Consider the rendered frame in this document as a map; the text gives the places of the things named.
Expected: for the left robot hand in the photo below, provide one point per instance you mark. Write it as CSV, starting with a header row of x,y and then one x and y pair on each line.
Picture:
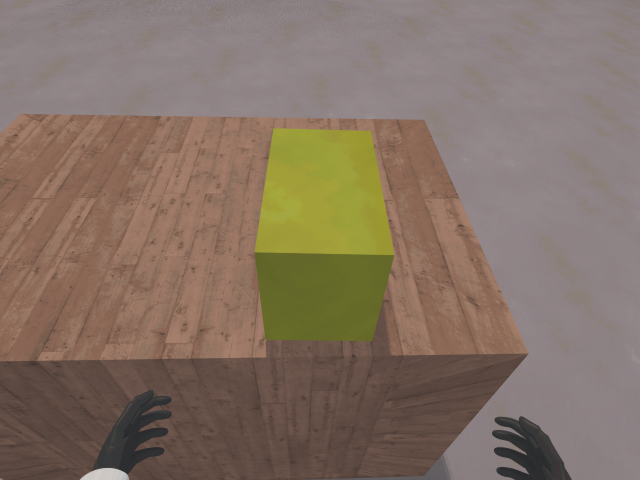
x,y
118,450

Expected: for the pedestal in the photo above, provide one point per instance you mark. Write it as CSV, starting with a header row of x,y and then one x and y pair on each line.
x,y
127,264

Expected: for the carton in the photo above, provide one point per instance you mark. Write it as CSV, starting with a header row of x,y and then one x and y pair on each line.
x,y
323,250

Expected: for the right robot hand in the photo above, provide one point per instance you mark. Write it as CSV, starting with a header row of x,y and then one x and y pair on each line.
x,y
542,461

